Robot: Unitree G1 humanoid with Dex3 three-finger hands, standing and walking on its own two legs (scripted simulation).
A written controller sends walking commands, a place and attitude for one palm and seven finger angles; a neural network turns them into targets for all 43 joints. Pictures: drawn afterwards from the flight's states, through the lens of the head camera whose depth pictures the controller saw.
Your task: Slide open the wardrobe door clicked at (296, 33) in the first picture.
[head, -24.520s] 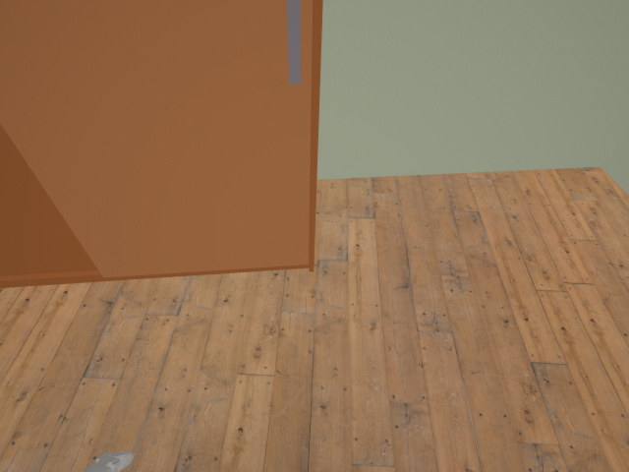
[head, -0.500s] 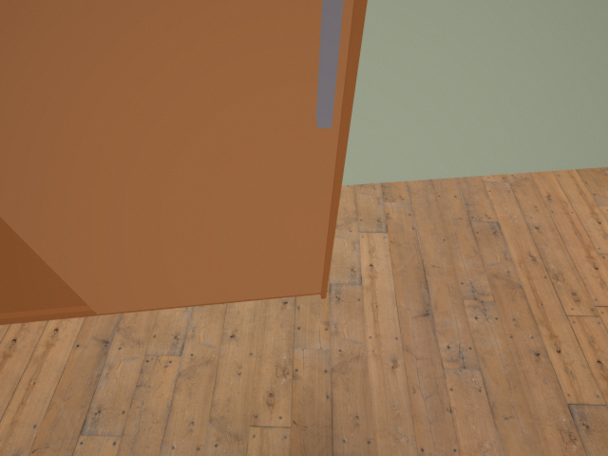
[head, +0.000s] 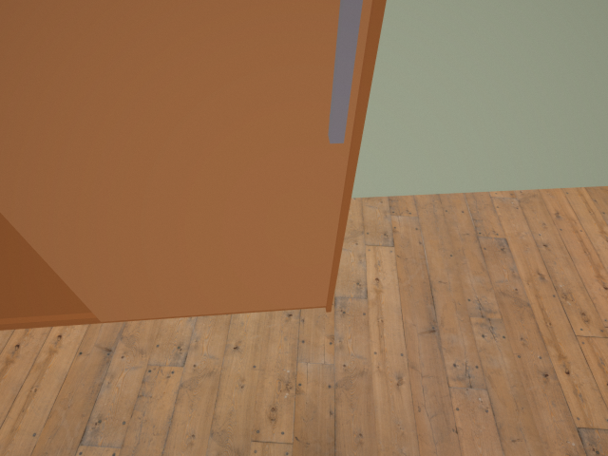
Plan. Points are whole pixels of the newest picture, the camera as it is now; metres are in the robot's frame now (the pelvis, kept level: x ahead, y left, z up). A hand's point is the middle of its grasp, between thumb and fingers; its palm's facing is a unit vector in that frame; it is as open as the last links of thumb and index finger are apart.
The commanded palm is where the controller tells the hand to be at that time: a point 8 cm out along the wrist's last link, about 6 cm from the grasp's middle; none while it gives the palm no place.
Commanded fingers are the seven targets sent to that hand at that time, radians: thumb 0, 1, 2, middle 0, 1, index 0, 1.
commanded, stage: look to check the result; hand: right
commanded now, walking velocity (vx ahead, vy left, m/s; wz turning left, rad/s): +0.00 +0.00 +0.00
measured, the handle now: (341, 57) +0.66 -0.01 +0.20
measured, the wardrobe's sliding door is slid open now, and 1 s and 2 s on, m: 0.00 0.00 0.00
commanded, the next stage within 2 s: turn to face it in 0.52 s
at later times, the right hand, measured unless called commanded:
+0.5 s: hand out of the picture +0.03 -0.16 -0.17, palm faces +0.03 +0.98 -0.19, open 7.4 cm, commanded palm none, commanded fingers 0.00 -0.90 -0.90 0.20 0.30 0.20 0.30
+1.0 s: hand out of the picture +0.04 -0.18 -0.18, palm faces -0.03 +0.98 -0.21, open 7.4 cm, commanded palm none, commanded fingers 0.00 -0.90 -0.90 0.20 0.30 0.20 0.30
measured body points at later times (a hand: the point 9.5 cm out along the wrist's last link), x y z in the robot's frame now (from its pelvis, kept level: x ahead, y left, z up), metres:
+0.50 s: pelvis +0.01 +0.01 +0.00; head +0.04 +0.01 +0.45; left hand +0.03 +0.24 -0.16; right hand +0.03 -0.22 -0.16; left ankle -0.02 +0.12 -0.74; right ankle +0.03 -0.11 -0.74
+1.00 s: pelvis +0.01 +0.01 -0.01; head +0.05 +0.01 +0.44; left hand +0.02 +0.25 -0.16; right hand +0.05 -0.23 -0.16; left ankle -0.02 +0.12 -0.74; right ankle +0.03 -0.11 -0.74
